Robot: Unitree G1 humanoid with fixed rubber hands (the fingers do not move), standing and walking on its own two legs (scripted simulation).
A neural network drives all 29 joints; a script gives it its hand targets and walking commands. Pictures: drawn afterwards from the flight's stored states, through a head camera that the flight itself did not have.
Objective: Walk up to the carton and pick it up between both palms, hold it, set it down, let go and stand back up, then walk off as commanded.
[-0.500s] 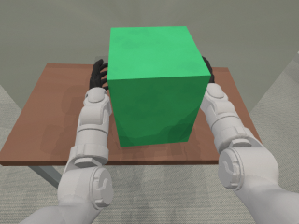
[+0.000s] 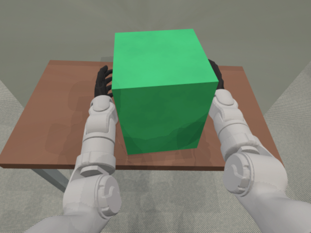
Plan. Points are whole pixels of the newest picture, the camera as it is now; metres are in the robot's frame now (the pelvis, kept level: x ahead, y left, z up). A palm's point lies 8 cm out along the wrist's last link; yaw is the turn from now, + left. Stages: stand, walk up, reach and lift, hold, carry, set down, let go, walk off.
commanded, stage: set down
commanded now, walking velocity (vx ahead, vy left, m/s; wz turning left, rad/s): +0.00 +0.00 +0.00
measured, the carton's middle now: (158, 94) +0.44 +0.05 +0.09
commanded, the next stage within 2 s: none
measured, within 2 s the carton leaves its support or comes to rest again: neither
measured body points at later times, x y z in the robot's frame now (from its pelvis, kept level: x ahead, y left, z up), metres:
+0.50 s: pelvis +0.00 +0.00 +0.00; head +0.05 +0.02 +0.45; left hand +0.41 +0.20 +0.08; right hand +0.47 -0.09 +0.10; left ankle +0.00 +0.16 -0.74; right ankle -0.02 -0.10 -0.74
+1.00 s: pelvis +0.01 +0.00 +0.00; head +0.06 +0.02 +0.45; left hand +0.41 +0.19 +0.06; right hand +0.46 -0.09 +0.08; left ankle +0.00 +0.16 -0.74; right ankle -0.02 -0.10 -0.74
